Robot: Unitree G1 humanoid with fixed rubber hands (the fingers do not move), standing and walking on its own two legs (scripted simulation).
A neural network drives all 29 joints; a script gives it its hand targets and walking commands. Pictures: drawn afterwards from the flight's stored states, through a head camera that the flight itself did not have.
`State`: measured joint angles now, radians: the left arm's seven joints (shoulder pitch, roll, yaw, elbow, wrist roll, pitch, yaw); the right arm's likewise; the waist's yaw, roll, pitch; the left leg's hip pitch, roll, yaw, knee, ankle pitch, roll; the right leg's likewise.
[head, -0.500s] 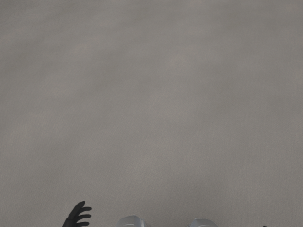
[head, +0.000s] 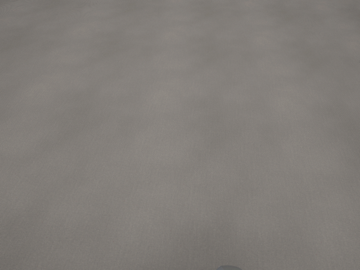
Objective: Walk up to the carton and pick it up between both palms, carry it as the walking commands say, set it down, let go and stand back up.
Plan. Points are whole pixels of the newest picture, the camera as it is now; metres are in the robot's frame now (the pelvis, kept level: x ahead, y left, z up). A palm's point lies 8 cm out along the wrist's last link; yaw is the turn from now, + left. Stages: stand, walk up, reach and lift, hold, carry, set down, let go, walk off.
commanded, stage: walk up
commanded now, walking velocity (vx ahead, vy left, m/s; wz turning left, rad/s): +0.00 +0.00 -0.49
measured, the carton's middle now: out of the picture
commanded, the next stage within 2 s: none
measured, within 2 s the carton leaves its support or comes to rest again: neither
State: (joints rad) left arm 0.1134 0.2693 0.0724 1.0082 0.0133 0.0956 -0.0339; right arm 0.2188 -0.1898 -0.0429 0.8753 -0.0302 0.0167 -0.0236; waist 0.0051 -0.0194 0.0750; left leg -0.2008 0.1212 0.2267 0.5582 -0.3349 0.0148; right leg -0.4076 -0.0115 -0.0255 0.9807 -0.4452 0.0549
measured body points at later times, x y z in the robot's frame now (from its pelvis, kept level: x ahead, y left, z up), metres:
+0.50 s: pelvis +0.02 -0.01 +0.00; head +0.07 -0.01 +0.44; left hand +0.09 +0.23 -0.16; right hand +0.08 -0.29 -0.13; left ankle +0.03 +0.11 -0.72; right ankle +0.00 -0.13 -0.74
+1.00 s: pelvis +0.18 -0.11 -0.02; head +0.20 -0.11 +0.43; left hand +0.46 +0.02 -0.14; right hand -0.06 -0.24 -0.15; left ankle +0.04 +0.11 -0.74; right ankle +0.22 -0.28 -0.73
